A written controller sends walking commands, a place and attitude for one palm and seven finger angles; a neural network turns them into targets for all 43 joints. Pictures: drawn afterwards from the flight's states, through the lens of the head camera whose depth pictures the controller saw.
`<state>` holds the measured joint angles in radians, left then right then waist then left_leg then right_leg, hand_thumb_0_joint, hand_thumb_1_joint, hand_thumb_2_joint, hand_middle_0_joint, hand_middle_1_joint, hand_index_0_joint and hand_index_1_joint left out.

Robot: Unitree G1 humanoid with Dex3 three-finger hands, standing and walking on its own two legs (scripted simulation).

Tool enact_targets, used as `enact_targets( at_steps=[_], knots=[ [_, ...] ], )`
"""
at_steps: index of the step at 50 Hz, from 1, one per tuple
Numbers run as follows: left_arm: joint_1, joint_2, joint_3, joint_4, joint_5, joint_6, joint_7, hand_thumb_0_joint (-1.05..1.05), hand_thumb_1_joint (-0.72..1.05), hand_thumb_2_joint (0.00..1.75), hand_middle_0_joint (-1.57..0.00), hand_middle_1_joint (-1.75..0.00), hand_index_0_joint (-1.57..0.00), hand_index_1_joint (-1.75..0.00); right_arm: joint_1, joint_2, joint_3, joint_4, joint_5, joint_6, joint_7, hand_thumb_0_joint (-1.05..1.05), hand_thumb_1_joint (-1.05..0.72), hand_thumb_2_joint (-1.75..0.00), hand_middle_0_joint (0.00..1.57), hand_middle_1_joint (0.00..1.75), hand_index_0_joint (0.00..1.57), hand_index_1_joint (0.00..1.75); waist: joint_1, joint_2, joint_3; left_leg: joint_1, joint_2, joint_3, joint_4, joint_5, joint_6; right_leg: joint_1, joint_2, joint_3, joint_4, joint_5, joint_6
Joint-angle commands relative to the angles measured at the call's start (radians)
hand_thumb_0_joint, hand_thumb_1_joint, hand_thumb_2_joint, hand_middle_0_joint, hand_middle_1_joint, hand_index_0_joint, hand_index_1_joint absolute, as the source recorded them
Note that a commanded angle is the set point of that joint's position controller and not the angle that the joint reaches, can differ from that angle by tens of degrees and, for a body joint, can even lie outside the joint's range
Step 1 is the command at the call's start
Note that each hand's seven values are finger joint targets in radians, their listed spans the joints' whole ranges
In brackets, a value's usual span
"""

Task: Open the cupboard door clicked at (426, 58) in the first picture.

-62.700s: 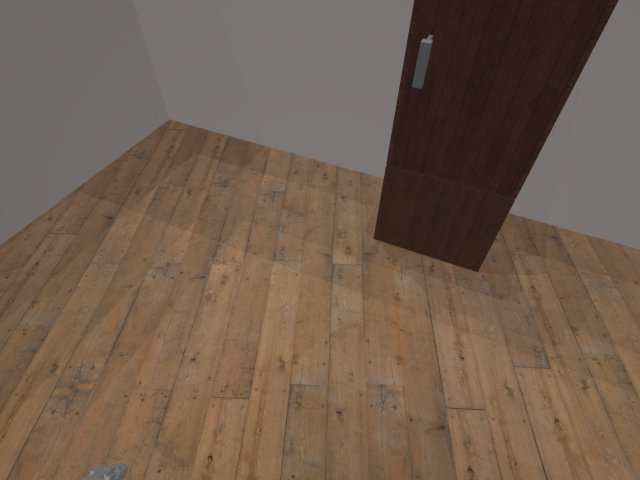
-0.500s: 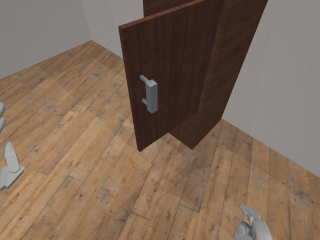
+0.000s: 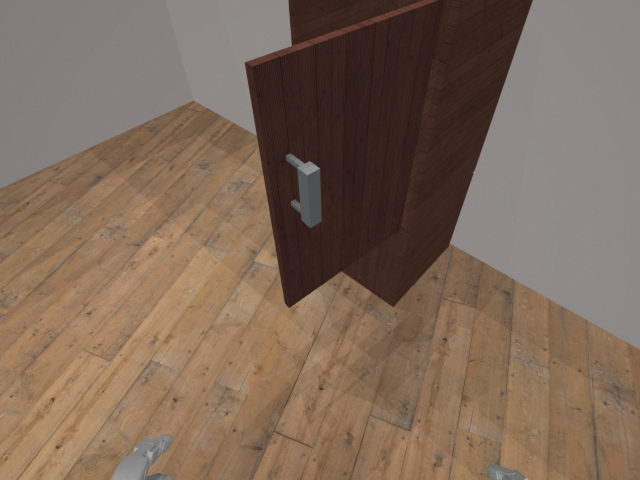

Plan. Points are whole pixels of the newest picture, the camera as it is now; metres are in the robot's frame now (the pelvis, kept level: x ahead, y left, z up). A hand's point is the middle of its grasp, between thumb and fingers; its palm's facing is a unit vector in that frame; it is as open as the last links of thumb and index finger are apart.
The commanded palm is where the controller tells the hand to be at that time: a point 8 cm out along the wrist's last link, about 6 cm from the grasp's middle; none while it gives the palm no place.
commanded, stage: let the arm hang, fingers relaxed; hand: left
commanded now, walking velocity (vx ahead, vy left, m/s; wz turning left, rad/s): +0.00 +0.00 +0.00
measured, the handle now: (302, 189) +0.57 +0.06 +0.04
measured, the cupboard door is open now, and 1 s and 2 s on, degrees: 83 83 83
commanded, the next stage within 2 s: look to check the result in 0.88 s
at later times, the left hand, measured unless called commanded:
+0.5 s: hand out of the picture -0.06 +0.17 -0.16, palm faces +0.06 -0.98 -0.19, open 7.4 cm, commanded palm none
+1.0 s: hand out of the picture -0.02 +0.17 -0.16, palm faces +0.06 -0.98 -0.17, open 7.4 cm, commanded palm none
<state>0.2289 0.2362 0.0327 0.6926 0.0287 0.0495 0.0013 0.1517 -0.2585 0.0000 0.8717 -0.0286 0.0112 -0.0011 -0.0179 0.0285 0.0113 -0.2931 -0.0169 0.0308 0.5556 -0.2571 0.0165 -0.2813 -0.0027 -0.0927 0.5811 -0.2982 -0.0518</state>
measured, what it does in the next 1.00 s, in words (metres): stands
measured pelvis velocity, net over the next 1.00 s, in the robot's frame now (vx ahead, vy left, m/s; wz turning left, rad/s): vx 0.01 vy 0.01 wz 0.01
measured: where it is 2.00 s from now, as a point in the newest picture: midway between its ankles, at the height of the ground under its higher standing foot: outside the picture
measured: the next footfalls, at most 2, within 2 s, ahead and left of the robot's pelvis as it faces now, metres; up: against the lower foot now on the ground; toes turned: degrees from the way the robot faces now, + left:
none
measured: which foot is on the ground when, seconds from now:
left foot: down 0.00-1.00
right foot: down 0.00-1.00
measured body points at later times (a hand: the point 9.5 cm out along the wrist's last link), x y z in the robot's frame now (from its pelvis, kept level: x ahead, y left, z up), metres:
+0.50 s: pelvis -0.01 +0.01 +0.01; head +0.01 +0.00 +0.46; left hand -0.06 +0.23 -0.15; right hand -0.06 -0.18 -0.16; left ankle +0.02 +0.11 -0.73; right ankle +0.01 -0.08 -0.73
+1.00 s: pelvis +0.01 +0.01 +0.01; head +0.02 +0.01 +0.46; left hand -0.02 +0.22 -0.15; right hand -0.01 -0.19 -0.15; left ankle +0.02 +0.11 -0.73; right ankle +0.01 -0.08 -0.73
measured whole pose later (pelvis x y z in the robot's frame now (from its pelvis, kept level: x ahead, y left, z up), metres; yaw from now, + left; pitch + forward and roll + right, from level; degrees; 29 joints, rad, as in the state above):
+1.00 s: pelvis +0.01 +0.01 +0.01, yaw +0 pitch -2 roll +0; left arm 0.30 0.12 0.02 1.16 0.01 -0.01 0.03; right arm 0.29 -0.12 0.01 1.15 -0.02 0.01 -0.04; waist 0.00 0.01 0.05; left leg -0.20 -0.03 0.03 0.42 -0.20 0.03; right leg -0.18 -0.01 -0.09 0.43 -0.23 -0.03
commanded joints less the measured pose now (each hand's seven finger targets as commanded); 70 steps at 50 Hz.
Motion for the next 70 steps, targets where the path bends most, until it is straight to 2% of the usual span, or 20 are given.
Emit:
enact_targets(
  at_steps=[1,4,5,6,9,10,14,20,23,29,39,44,45,47,50,52,57,62,67,70],
  knots=[
    [-0.007,0.108,0.003,0.093,-0.012,-0.046,0.016,0.00,0.90,0.90,-0.20,-0.30,-0.20,-0.30,0.030,-0.067,-0.001,0.017,-0.006,-0.007,-0.010,0.00,-0.90,-0.90,0.20,0.30,0.20,0.30,0.013,0.045,-0.017,0.034,0.101,-0.131,-0.150,0.134,0.020,0.052,-0.115,0.155,-0.195,0.034,-0.005],
    [0.053,0.070,0.009,0.231,-0.016,-0.052,0.021,0.00,0.90,0.90,-0.20,-0.30,-0.20,-0.30,0.054,-0.034,0.004,0.087,-0.003,-0.008,-0.023,0.00,-0.90,-0.90,0.20,0.30,0.20,0.30,0.029,0.131,-0.014,-0.019,0.100,-0.134,-0.203,0.031,0.017,0.145,-0.105,0.148,-0.222,0.038,-0.004],
    [0.072,0.055,0.015,0.257,-0.015,-0.052,0.024,0.00,0.90,0.90,-0.20,-0.30,-0.20,-0.30,0.074,-0.027,0.000,0.100,-0.004,-0.004,-0.027,0.00,-0.90,-0.90,0.20,0.30,0.20,0.30,0.032,0.118,-0.009,-0.011,0.099,-0.132,-0.196,0.011,0.017,0.146,-0.102,0.143,-0.238,0.032,-0.007],
    [0.072,0.056,0.010,0.285,-0.017,-0.052,0.022,0.00,0.90,0.90,-0.20,-0.30,-0.20,-0.30,0.097,-0.017,-0.001,0.120,-0.002,-0.001,-0.028,0.00,-0.90,-0.90,0.20,0.30,0.20,0.30,0.025,0.128,-0.003,-0.017,0.097,-0.128,-0.205,-0.021,0.017,0.143,-0.109,0.147,-0.251,0.011,-0.009],
    [0.090,0.042,0.003,0.346,-0.021,-0.054,0.022,0.00,0.90,0.90,-0.20,-0.30,-0.20,-0.30,0.160,0.006,-0.004,0.169,-0.001,0.004,-0.031,0.00,-0.90,-0.90,0.20,0.30,0.20,0.30,0.019,0.076,0.028,-0.007,0.088,-0.119,-0.206,-0.052,0.016,0.108,-0.114,0.148,-0.278,-0.040,-0.014],
    [0.095,0.036,0.002,0.361,-0.021,-0.054,0.023,0.00,0.90,0.90,-0.20,-0.30,-0.20,-0.30,0.179,0.011,-0.005,0.178,0.002,0.006,-0.032,0.00,-0.90,-0.90,0.20,0.30,0.20,0.30,0.017,0.026,0.050,-0.001,0.091,-0.116,-0.207,-0.053,0.018,0.089,-0.110,0.141,-0.288,-0.057,-0.013],
    [0.122,0.012,-0.005,0.409,-0.021,-0.055,0.027,0.00,0.90,0.90,-0.20,-0.30,-0.20,-0.30,0.243,0.036,-0.005,0.220,0.002,0.007,-0.034,0.00,-0.90,-0.90,0.20,0.30,0.20,0.30,0.008,-0.048,0.064,0.019,0.086,-0.103,-0.193,-0.030,0.022,0.052,-0.119,0.147,-0.299,-0.091,-0.012],
    [0.160,-0.013,-0.005,0.443,-0.021,-0.055,0.033,0.00,0.90,0.90,-0.20,-0.30,-0.20,-0.30,0.270,0.059,-0.001,0.248,0.003,0.005,-0.036,0.00,-0.90,-0.90,0.20,0.30,0.20,0.30,0.012,-0.049,0.088,0.016,0.086,-0.106,-0.199,-0.031,0.027,0.023,-0.112,0.137,-0.280,-0.107,-0.008],
    [0.169,-0.031,-0.005,0.449,-0.020,-0.054,0.035,0.00,0.90,0.90,-0.20,-0.30,-0.20,-0.30,0.271,0.069,-0.001,0.254,0.001,-0.001,-0.038,0.00,-0.90,-0.90,0.20,0.30,0.20,0.30,0.014,-0.021,0.097,-0.005,0.094,-0.123,-0.227,-0.050,0.032,0.032,-0.103,0.126,-0.253,-0.069,-0.002],
    [0.177,-0.050,-0.002,0.449,-0.017,-0.057,0.038,0.00,0.90,0.90,-0.20,-0.30,-0.20,-0.30,0.257,0.077,-0.002,0.252,0.002,-0.011,-0.040,0.00,-0.90,-0.90,0.20,0.30,0.20,0.30,0.021,-0.017,0.095,-0.024,0.099,-0.139,-0.253,-0.046,0.036,0.067,-0.099,0.112,-0.230,0.003,0.005],
    [0.157,-0.046,-0.004,0.443,-0.017,-0.062,0.037,0.00,0.90,0.90,-0.20,-0.30,-0.20,-0.30,0.239,0.079,-0.001,0.256,0.003,-0.012,-0.038,0.00,-0.90,-0.90,0.20,0.30,0.20,0.30,0.014,-0.021,0.113,0.011,0.090,-0.121,-0.240,0.008,0.027,0.051,-0.110,0.116,-0.250,0.014,0.007],
    [0.157,-0.041,-0.005,0.443,-0.019,-0.065,0.037,0.00,0.90,0.90,-0.20,-0.30,-0.20,-0.30,0.228,0.070,-0.001,0.254,0.005,-0.015,-0.039,0.00,-0.90,-0.90,0.20,0.30,0.20,0.30,0.015,-0.016,0.082,0.038,0.092,-0.120,-0.236,0.052,0.026,0.077,-0.113,0.115,-0.251,0.048,0.008],
    [0.159,-0.036,-0.005,0.443,-0.018,-0.067,0.037,0.00,0.90,0.90,-0.20,-0.30,-0.20,-0.30,0.228,0.066,0.000,0.253,0.007,-0.016,-0.039,0.00,-0.90,-0.90,0.20,0.30,0.20,0.30,0.016,-0.038,0.076,0.048,0.095,-0.115,-0.228,0.080,0.026,0.083,-0.113,0.111,-0.251,0.064,0.009],
    [0.154,-0.039,-0.008,0.445,-0.020,-0.067,0.037,0.00,0.90,0.90,-0.20,-0.30,-0.20,-0.30,0.222,0.063,0.000,0.258,0.006,-0.015,-0.039,0.00,-0.90,-0.90,0.20,0.30,0.20,0.30,0.013,-0.017,0.064,0.061,0.093,-0.115,-0.225,0.092,0.024,0.086,-0.115,0.116,-0.253,0.068,0.009],
    [0.156,-0.034,-0.008,0.448,-0.020,-0.068,0.038,0.00,0.90,0.90,-0.20,-0.30,-0.20,-0.30,0.217,0.060,0.002,0.259,0.008,-0.016,-0.040,0.00,-0.90,-0.90,0.20,0.30,0.20,0.30,0.016,-0.026,0.068,0.070,0.097,-0.111,-0.222,0.123,0.023,0.094,-0.113,0.109,-0.254,0.091,0.010],
    [0.152,-0.034,-0.009,0.450,-0.021,-0.067,0.038,0.00,0.90,0.90,-0.20,-0.30,-0.20,-0.30,0.215,0.063,0.004,0.267,0.007,-0.017,-0.041,0.00,-0.90,-0.90,0.20,0.30,0.20,0.30,0.015,-0.018,0.075,0.070,0.097,-0.115,-0.230,0.127,0.023,0.100,-0.115,0.109,-0.253,0.096,0.010],
    [0.153,-0.033,-0.010,0.453,-0.021,-0.068,0.039,0.00,0.90,0.90,-0.20,-0.30,-0.20,-0.30,0.216,0.061,0.005,0.272,0.008,-0.018,-0.041,0.00,-0.90,-0.90,0.20,0.30,0.20,0.30,0.016,-0.044,0.068,0.080,0.096,-0.112,-0.227,0.154,0.023,0.115,-0.118,0.106,-0.256,0.114,0.012],
    [0.154,-0.033,-0.013,0.455,-0.022,-0.069,0.039,0.00,0.90,0.90,-0.20,-0.30,-0.20,-0.30,0.207,0.064,0.006,0.277,0.009,-0.018,-0.042,0.00,-0.90,-0.90,0.20,0.30,0.20,0.30,0.015,-0.028,0.070,0.091,0.096,-0.108,-0.225,0.164,0.021,0.114,-0.119,0.107,-0.262,0.123,0.012],
    [0.151,-0.034,-0.013,0.454,-0.022,-0.067,0.039,0.00,0.90,0.90,-0.20,-0.30,-0.20,-0.30,0.205,0.065,0.008,0.283,0.009,-0.016,-0.042,0.00,-0.90,-0.90,0.20,0.30,0.20,0.30,0.016,-0.031,0.100,0.077,0.094,-0.109,-0.233,0.143,0.020,0.107,-0.117,0.109,-0.268,0.104,0.012],
    [0.156,-0.033,-0.011,0.453,-0.022,-0.069,0.039,0.00,0.90,0.90,-0.20,-0.30,-0.20,-0.30,0.207,0.060,0.006,0.280,0.009,-0.018,-0.043,0.00,-0.90,-0.90,0.20,0.30,0.20,0.30,0.018,-0.030,0.080,0.089,0.096,-0.107,-0.229,0.156,0.021,0.116,-0.116,0.104,-0.268,0.110,0.013]
  ],
)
